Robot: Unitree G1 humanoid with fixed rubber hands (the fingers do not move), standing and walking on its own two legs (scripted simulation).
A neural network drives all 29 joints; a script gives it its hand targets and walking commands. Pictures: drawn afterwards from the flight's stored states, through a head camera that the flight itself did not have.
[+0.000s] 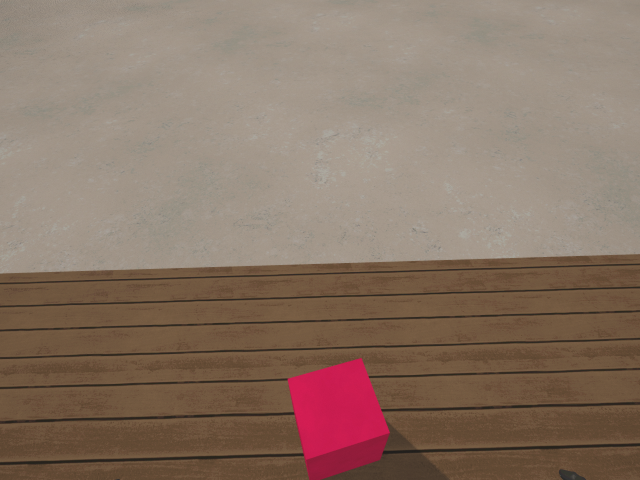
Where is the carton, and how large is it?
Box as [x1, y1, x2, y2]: [288, 358, 389, 479]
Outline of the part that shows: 361,358 288,379 293,409 309,479 320,479 380,458 389,432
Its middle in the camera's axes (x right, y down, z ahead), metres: +0.05 +0.52 +1.07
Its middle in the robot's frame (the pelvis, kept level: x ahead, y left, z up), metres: +0.41 -0.01 -0.66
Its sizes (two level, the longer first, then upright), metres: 0.210 0.200 0.250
